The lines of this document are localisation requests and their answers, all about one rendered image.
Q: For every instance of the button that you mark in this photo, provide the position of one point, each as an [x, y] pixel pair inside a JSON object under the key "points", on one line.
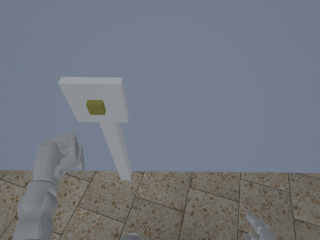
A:
{"points": [[96, 107]]}

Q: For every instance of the robot right hand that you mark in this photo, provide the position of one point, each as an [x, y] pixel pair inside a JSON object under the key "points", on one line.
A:
{"points": [[260, 227]]}

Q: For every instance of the robot left forearm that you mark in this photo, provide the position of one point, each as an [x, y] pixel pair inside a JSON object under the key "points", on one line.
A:
{"points": [[35, 210]]}

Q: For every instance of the robot left hand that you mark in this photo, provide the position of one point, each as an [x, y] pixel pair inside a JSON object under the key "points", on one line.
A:
{"points": [[48, 157]]}

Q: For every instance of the panel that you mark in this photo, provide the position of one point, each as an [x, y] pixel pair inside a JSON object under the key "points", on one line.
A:
{"points": [[78, 90]]}

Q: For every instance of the robot left shin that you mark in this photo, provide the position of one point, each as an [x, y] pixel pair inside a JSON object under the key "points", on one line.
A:
{"points": [[133, 233]]}

